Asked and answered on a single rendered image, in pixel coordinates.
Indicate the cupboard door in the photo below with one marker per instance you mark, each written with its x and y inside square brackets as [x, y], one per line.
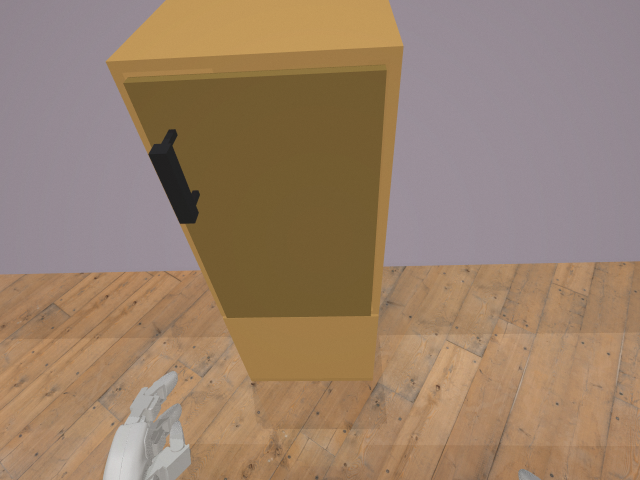
[287, 164]

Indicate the robot left hand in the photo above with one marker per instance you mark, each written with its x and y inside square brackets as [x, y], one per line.
[139, 442]

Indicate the handle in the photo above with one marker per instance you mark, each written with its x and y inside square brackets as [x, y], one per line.
[169, 171]

